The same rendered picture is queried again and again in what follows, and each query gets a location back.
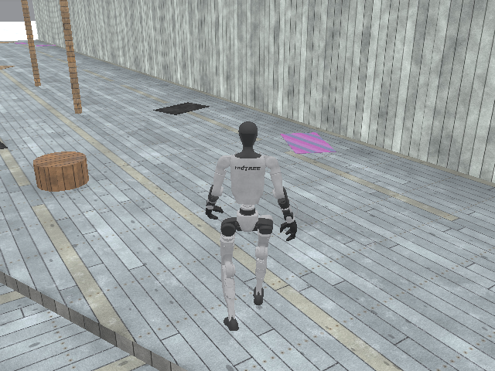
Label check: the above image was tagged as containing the right robot foot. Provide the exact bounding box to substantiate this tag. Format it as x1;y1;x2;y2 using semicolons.
253;287;264;305

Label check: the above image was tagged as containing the robot right forearm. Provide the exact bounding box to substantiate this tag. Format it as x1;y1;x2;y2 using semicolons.
278;187;295;223

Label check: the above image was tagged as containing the robot left hand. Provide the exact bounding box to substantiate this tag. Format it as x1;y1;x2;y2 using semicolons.
205;206;224;220

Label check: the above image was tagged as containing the left robot upper arm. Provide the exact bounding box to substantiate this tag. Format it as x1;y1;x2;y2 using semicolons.
211;155;232;197

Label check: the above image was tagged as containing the robot right thigh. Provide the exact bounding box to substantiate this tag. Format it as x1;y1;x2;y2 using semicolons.
255;215;273;260

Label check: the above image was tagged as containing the robot left forearm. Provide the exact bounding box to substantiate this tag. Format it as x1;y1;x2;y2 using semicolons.
206;185;219;209

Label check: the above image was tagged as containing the robot right hand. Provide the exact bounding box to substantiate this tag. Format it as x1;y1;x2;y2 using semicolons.
280;220;297;241

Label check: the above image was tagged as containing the right robot upper arm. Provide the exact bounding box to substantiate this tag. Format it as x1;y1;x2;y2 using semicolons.
264;155;285;199

